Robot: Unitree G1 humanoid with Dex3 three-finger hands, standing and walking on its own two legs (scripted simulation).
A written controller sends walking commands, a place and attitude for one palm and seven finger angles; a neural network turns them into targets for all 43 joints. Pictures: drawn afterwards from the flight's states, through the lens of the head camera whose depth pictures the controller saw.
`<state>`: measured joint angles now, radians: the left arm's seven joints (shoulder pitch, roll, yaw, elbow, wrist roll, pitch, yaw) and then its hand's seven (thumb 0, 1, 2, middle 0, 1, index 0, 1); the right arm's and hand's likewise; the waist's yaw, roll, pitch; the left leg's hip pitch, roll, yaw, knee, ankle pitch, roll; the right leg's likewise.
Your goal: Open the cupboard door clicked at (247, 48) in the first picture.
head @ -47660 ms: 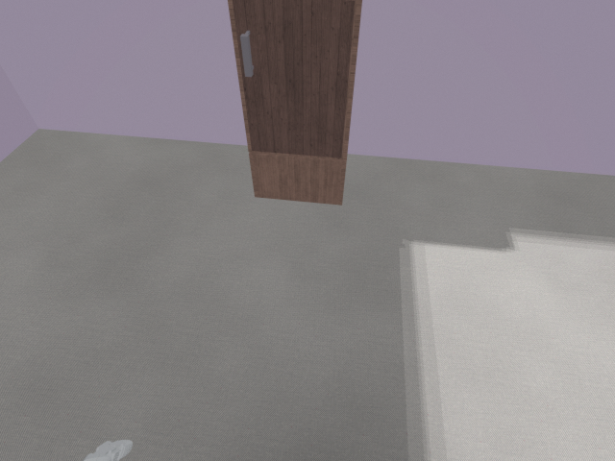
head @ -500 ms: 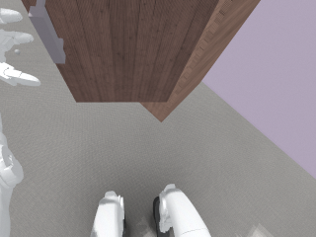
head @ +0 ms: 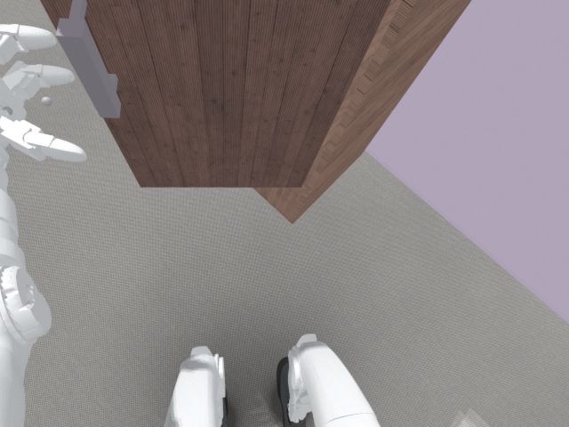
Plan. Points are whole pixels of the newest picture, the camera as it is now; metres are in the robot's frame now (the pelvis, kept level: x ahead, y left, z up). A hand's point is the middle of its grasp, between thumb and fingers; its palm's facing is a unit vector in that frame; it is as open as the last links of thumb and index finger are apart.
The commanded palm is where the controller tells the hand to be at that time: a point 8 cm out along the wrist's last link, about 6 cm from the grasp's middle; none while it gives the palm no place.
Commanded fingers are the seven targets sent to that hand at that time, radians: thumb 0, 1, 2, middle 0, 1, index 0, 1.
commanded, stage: slide the fingers in behind the handle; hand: left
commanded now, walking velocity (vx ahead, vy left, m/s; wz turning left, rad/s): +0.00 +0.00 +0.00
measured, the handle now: (96, 61) +0.57 +0.20 +0.06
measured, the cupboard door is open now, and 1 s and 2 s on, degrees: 47 47 47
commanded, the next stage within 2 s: close the thumb around the handle in 1.38 s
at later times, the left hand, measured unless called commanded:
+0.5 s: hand (62, 108) +0.50 +0.24 +0.05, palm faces -0.03 -1.00 +0.00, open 14.0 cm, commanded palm +0.49 +0.27 +0.05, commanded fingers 0.00 -0.50 0.30 -0.30 -1.20 -0.30 -1.20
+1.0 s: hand (95, 105) +0.51 +0.20 +0.05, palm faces -0.01 -1.00 -0.01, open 14.0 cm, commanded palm +0.49 +0.24 +0.05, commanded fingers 0.00 -0.50 0.30 -0.30 -1.20 -0.30 -1.20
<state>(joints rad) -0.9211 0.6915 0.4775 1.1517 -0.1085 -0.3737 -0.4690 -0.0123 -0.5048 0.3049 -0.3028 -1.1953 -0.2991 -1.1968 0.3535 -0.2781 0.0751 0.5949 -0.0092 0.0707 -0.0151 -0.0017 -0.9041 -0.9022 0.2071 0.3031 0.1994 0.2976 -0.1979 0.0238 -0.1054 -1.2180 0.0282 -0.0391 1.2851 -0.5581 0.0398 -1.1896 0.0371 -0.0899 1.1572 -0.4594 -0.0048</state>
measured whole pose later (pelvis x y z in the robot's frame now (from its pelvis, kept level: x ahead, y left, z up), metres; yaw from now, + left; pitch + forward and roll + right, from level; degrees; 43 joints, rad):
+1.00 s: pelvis +0.00 +0.00 +0.00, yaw +0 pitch +26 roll -4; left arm -0.86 0.52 0.41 1.11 -0.10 -0.45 -0.30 -0.01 -0.50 0.30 -0.30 -1.20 -0.30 -1.20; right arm 0.35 -0.25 0.06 0.60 -0.02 0.06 0.01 0.00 -0.90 -0.90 0.21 0.30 0.20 0.30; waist -0.19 0.03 -0.12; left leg -1.16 0.02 -0.02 1.26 -0.56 0.04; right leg -1.15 0.03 -0.07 1.16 -0.46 -0.01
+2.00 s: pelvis +0.00 -0.01 +0.00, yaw +0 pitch +26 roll -4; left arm -0.89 0.55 0.42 1.14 -0.10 -0.43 -0.31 0.00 0.48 0.72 -0.37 -1.30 -0.37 -1.30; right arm 0.35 -0.26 0.06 0.60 -0.01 0.05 0.00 0.00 -0.91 -0.90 0.21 0.30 0.20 0.30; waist -0.19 0.03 -0.11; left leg -1.18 0.03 -0.02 1.27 -0.55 0.03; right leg -1.17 0.04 -0.07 1.18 -0.47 -0.02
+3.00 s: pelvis +0.02 -0.03 +0.02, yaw +2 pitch +19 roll +0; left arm -0.08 -0.02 0.03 0.36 0.00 -0.48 0.34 0.01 0.62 0.76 -0.34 -1.28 -0.33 -1.27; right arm 0.17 -0.18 0.02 0.50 -0.06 0.06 0.05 0.00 -0.91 -0.90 0.20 0.30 0.20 0.30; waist -0.03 0.00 -0.16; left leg -0.94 0.00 0.01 1.16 -0.55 0.00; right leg -0.97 0.02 -0.04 1.14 -0.51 -0.04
